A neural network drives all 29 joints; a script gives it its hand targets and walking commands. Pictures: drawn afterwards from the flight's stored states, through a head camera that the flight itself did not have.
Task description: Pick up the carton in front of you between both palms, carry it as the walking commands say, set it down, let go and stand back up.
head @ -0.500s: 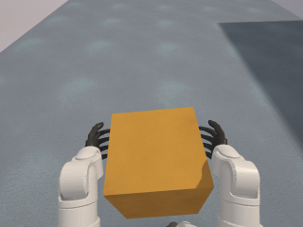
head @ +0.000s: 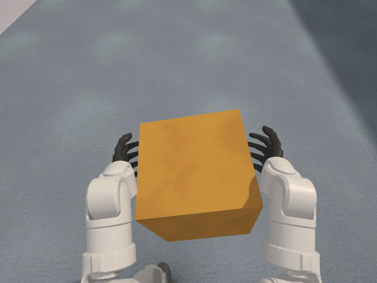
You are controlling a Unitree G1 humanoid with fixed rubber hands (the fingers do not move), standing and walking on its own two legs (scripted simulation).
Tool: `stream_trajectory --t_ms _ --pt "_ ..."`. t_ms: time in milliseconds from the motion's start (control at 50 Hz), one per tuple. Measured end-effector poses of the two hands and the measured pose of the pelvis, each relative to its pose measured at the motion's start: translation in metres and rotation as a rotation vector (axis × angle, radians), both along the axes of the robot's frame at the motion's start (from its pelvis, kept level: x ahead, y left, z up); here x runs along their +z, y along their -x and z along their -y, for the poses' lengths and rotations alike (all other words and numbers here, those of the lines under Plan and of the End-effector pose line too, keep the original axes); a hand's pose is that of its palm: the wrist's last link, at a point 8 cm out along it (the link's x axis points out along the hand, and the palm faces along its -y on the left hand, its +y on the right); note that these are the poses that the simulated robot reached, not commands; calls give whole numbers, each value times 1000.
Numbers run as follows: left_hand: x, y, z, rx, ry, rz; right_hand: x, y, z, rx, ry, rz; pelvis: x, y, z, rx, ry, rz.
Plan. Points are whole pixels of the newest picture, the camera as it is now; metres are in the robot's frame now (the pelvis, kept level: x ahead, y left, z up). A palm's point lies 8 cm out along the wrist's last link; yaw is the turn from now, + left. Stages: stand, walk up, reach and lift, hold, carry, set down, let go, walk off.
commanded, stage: carry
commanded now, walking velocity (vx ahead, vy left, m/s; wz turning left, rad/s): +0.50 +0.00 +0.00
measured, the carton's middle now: (199, 183) +0.33 -0.02 +0.00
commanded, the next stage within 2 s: none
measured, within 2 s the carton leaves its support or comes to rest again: neither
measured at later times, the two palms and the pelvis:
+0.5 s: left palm (143, 69) +0.61 +0.13 +0.10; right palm (251, 65) +0.62 -0.16 +0.11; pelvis +0.36 -0.02 -0.01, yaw +0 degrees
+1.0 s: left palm (152, 18) +0.93 +0.13 +0.10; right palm (234, 14) +0.93 -0.16 +0.11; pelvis +0.68 -0.02 +0.00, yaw +0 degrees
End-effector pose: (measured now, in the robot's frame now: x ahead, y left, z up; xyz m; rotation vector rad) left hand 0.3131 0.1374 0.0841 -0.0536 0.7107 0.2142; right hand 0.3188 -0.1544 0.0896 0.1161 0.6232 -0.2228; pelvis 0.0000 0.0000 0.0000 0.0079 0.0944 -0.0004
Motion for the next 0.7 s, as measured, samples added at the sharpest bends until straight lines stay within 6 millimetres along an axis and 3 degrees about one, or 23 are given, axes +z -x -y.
stream_trajectory --t_ms 80,160,280,420,540,620,700 --pt "-13 -56 -17 -24 6 19 -9 -50 -17 15 60 13 -14 -69 -14 -26 -12 14" --pt "-18 -91 -23 -51 -11 -57 -13 -83 -24 27 87 -67 -2 -118 -22 -42 8 6" --pt "0 -149 -20 -81 -10 -51 10 -137 -20 14 103 -68 14 -194 -22 -33 37 7" --pt "22 -239 -7 -58 -20 39 31 -232 -7 35 101 21 7 -296 -3 -24 27 27" --pt "13 -332 18 -34 -59 58 10 -332 18 55 58 45 -22 -392 25 7 28 59" --pt "3 -375 26 -13 -63 -43 -3 -381 26 78 46 -54 -10 -432 37 30 11 48" --pt "6 -412 27 6 -65 -85 -1 -425 27 106 50 -94 5 -472 44 31 -8 36"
